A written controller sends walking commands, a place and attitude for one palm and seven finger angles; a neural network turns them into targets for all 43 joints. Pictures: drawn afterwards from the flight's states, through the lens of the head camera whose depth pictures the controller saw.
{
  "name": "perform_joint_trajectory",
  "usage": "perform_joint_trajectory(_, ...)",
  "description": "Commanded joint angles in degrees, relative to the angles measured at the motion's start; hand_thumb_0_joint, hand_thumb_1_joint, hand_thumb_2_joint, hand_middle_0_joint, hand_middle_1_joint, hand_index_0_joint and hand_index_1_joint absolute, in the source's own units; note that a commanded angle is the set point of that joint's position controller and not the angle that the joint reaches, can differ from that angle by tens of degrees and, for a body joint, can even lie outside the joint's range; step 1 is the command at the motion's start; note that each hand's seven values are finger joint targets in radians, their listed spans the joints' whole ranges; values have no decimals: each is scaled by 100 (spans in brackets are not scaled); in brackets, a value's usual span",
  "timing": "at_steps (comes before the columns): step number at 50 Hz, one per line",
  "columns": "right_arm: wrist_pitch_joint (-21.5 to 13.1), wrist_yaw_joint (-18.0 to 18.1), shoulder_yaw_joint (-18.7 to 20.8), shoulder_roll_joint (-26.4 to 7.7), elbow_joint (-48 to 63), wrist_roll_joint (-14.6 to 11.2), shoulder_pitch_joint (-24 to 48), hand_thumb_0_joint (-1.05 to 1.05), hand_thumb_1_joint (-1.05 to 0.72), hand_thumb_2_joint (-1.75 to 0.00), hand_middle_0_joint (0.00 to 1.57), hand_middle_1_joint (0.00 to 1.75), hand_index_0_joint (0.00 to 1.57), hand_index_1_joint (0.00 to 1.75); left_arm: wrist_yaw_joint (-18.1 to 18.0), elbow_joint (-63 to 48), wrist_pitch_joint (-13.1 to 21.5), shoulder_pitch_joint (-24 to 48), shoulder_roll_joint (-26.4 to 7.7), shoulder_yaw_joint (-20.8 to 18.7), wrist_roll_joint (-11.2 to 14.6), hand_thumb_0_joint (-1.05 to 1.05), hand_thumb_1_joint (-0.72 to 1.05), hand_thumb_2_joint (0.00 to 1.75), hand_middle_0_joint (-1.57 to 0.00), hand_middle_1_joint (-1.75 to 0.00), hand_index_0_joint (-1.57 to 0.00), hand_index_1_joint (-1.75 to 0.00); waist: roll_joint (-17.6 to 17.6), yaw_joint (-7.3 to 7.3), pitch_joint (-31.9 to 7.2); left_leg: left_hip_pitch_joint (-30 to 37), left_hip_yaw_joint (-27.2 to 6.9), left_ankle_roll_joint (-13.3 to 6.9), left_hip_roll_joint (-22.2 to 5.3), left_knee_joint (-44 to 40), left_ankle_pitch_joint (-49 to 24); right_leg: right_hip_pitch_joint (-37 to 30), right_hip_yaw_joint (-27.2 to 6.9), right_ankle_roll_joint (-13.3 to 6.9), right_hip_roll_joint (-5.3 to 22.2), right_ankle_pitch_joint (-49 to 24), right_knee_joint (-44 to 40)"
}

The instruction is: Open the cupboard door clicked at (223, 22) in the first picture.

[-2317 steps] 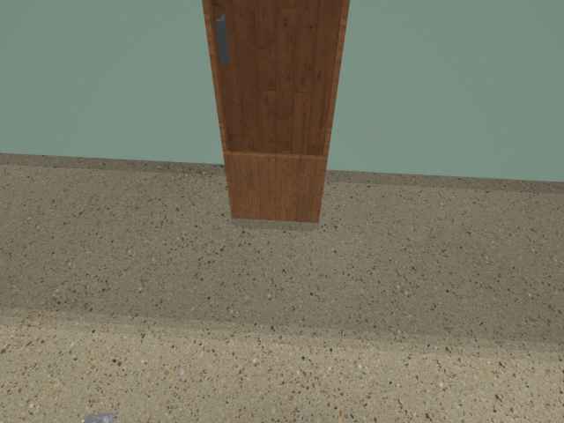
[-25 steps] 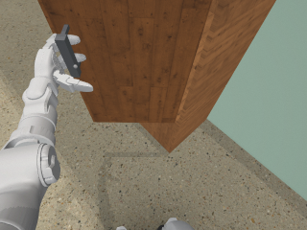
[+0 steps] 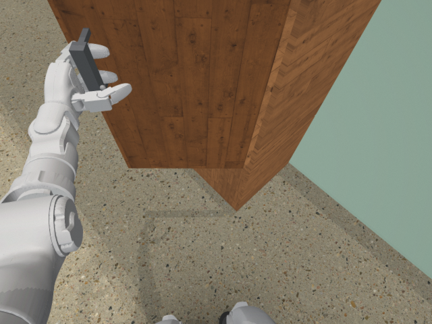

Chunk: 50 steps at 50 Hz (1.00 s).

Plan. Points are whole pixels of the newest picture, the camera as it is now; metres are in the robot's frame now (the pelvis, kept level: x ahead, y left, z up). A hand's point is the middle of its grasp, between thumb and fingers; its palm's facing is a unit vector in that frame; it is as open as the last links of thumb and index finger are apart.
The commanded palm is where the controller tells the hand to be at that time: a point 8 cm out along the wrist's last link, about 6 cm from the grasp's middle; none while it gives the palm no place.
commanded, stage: close the thumb around the handle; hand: left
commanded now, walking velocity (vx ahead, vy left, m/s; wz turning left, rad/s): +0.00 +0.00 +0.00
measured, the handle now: (93, 67) +0.57 +0.18 +0.12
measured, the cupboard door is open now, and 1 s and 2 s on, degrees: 48 72 92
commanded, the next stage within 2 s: pull the door open along its arc in 0.30 s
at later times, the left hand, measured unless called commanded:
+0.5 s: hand (103, 88) +0.51 +0.16 +0.12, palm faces -0.05 -1.00 -0.02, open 5.6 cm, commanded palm +0.48 +0.21 +0.12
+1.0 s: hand (118, 154) +0.37 +0.12 +0.12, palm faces +0.03 -1.00 +0.06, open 6.2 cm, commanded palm +0.32 +0.20 +0.12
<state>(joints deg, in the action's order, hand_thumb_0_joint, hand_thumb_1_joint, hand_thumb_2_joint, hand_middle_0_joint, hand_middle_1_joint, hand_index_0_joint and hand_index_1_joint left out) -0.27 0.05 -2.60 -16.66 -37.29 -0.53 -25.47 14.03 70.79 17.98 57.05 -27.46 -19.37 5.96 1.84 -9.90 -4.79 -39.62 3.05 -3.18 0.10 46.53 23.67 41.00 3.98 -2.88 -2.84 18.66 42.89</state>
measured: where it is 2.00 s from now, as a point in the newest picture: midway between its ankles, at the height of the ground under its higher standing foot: outside the picture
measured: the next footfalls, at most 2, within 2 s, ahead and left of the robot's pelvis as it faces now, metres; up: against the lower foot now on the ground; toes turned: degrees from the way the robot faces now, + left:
none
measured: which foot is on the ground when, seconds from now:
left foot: down 0.00-1.00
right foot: down 0.00-1.00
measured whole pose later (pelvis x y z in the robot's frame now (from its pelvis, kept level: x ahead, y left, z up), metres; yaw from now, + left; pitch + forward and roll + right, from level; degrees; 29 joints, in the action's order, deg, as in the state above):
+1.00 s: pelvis +0.02 -0.01 +0.02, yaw -2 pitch +9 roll +0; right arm 0.4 -1.5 -0.9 -14.4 -30.6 -2.6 -15.7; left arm 2.7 16.6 8.5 10.3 -7.3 -9.3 11.9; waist 2.8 -2.2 -6.7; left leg -23.7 5.1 -2.2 0.2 37.2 22.1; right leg 27.4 1.2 -3.4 -3.4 18.2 37.1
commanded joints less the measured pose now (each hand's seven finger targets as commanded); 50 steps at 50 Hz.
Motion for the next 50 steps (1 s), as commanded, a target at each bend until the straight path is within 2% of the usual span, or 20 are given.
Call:
perform_joint_trajectory(1, -88, 74, 379, -950, 340, 13, -890, 0, -90, -90, 20, 30, 20, 30, 18, -1342, 396, 2815, -1169, 18, 35, 0, 68, 80, -38, -133, -38, -133, 476, -49, -2459, 1458, -595, 138, -69, -411, -2271, -1154, -365, 113, 22, -1955, -316)
perform_joint_trajectory(2, -100, 62, 379, -932, 318, 16, -881, 0, -90, -90, 20, 30, 20, 30, 32, -1329, 394, 2867, -953, 184, 40, 0, 73, 83, -39, -133, -39, -133, 455, -121, -2400, 1552, -605, 141, -86, -406, -2262, -1031, -346, 123, 13, -1903, -336)
perform_joint_trajectory(5, -87, 62, 394, -966, 313, 23, -898, 0, -90, -90, 20, 30, 20, 30, 0, -1334, 429, 2713, -1241, -113, 103, 0, 90, 90, -40, -135, -40, -135, 427, -27, -2540, 1545, -580, 139, -74, -390, -2325, -1185, -372, 117, 8, -1987, -335)
perform_joint_trajectory(8, -107, 69, 395, -935, 333, 18, -894, 0, -90, -90, 20, 30, 20, 30, 40, -1490, 468, 2835, -1012, 94, 124, 0, 90, 90, -40, -135, -40, -135, 349, -80, -2546, 1556, -583, 115, -68, -379, -2415, -1241, -360, 114, 10, -2098, -321)
perform_joint_trajectory(9, -112, 55, 397, -932, 290, 21, -881, 0, -90, -90, 20, 30, 20, 30, 49, -1513, 467, 2894, -946, 156, 119, 0, 90, 90, -40, -135, -40, -135, 513, -95, -2588, 1647, -584, 135, -72, -380, -2442, -1186, -376, 125, 9, -2111, -329)
perform_joint_trajectory(11, -85, 65, 401, -970, 299, 12, -881, 0, -90, -90, 20, 30, 20, 30, 37, -1412, 440, 2639, -1236, -50, 90, 0, 90, 90, -40, -135, -40, -135, 316, -19, -2568, 1455, -547, 116, -66, -396, -2331, -1341, -400, 124, 12, -2129, -335)
perform_joint_trajectory(14, -98, 47, 404, -914, 281, 10, -847, 0, -90, -90, 20, 30, 20, 30, 61, -1532, 456, 2764, -878, 208, 116, 0, 90, 90, -40, -135, -40, -135, 505, -73, -2575, 1679, -558, 125, -65, -363, -2544, -1209, -379, 129, 9, -2221, -339)
perform_joint_trajectory(15, -84, 58, 411, -944, 255, 12, -881, 0, -90, -90, 20, 30, 20, 30, 49, -1449, 444, 2693, -1093, 30, 106, 0, 90, 90, -40, -135, -40, -135, 420, -40, -2505, 1610, -574, 131, -78, -361, -2546, -1216, -373, 120, 9, -2215, -329)
perform_joint_trajectory(20, -86, 44, 422, -910, 263, 9, -843, 0, -90, -90, 20, 30, 20, 30, 31, -1552, 450, 2674, -830, 224, 120, 0, 90, 90, -40, -135, -40, -135, 439, -64, -2617, 1789, -593, 140, -77, -354, -2728, -1192, -353, 133, 13, -2312, -322)
perform_joint_trajectory(21, -59, 68, 423, -981, 239, 17, -878, 0, -90, -90, 20, 30, 20, 30, 16, -1477, 456, 2641, -1446, -218, 67, 0, 90, 90, -40, -135, -40, -135, 382, 36, -2590, 1613, -570, 129, -76, -339, -2678, -1316, -395, 122, 20, -2334, -309)
perform_joint_trajectory(23, -26, 75, 408, -957, 359, 6, -836, 0, -90, -90, 20, 30, 20, 30, 49, -1580, 464, 2345, -1469, -268, 97, 0, 90, 90, -40, -135, -40, -135, 354, 121, -2761, 1551, -504, 93, -31, -366, -2818, -1662, -422, 113, 24, -2627, -266)
perform_joint_trajectory(24, -24, 68, 393, -900, 403, -6, -767, 0, -90, -90, 20, 30, 20, 30, 99, -1623, 463, 2165, -1262, -114, 102, 0, 90, 90, -40, -135, -40, -135, 500, 171, -2792, 1612, -500, 117, -34, -381, -2966, -1666, -414, 116, 40, -2689, -266)
perform_joint_trajectory(32, 54, 36, 425, -841, 817, -106, -399, 0, -90, -90, 20, 30, 20, 30, 295, -2429, 301, 528, -1009, -163, 418, 0, 90, 90, -40, -135, -40, -135, -14, 535, -2647, 1353, -275, 56, -33, -598, -2977, -2476, -459, 128, 70, -3218, -352)
perform_joint_trajectory(40, -61, -42, 432, -675, 1303, -227, 266, 0, -90, -90, 20, 30, 20, 30, 287, -4555, -59, -2004, -493, -74, 793, 0, 90, 90, -40, -135, -40, -135, 2, 1006, -2442, 1420, -120, 18, -16, -894, -3268, -3251, -538, 151, 246, -3968, -421)
perform_joint_trajectory(42, -108, -54, 417, -626, 1403, -257, 479, 0, -90, -90, 20, 30, 20, 30, 240, -5146, -168, -2587, -232, 75, 862, 0, 90, 90, -40, -135, -40, -135, -81, 1028, -2241, 1565, -121, 43, -20, -977, -3185, -3186, -475, 160, 235, -3813, -496)
perform_joint_trajectory(43, -146, -74, 445, -484, 1464, -256, 687, 0, -90, -90, 20, 30, 20, 30, -373, -5656, -248, -2887, -236, -598, 1101, 0, 90, 90, -40, -135, -40, -135, -37, 1434, -2279, 1611, -113, 100, 18, -978, -3201, -3205, -399, 144, 209, -3626, -582)
perform_joint_trajectory(44, -189, -108, 412, -430, 1485, -243, 828, 0, -90, -90, 20, 30, 20, 30, -711, -5877, -358, -3398, 259, -265, 1042, 0, 90, 90, -40, -135, -40, -135, -82, 1340, -2105, 1676, -93, 141, 20, -1071, -3161, -3177, -357, 146, 197, -3510, -617)
perform_joint_trajectory(45, -221, -131, 413, -404, 1507, -252, 931, 0, -90, -90, 20, 30, 20, 30, -971, -6111, -451, -3786, 469, -239, 1045, 0, 90, 90, -40, -135, -40, -135, -209, 1370, -1888, 1678, -96, 182, 8, -1125, -3057, -3069, -293, 150, 192, -3316, -680)
perform_joint_trajectory(48, -172, -128, 418, -350, 1452, -179, 1197, 0, -90, -90, 20, 30, 20, 30, -1818, -6823, -643, -4097, 626, -126, 695, 0, 90, 90, -40, -135, -40, -135, -401, 1349, -1523, 1670, -106, 199, 20, -1229, -2576, -3014, -288, 150, 207, -2836, -789)
perform_joint_trajectory(50, -126, -116, 381, -258, 1445, -124, 1403, 0, -90, -90, 20, 30, 20, 30, -2288, -7197, -802, -4206, 980, 181, 471, 0, 90, 90, -40, -135, -40, -135, -314, 1315, -1379, 1742, -106, 213, 31, -1316, -2332, -2994, -318, 155, 248, -2587, -879)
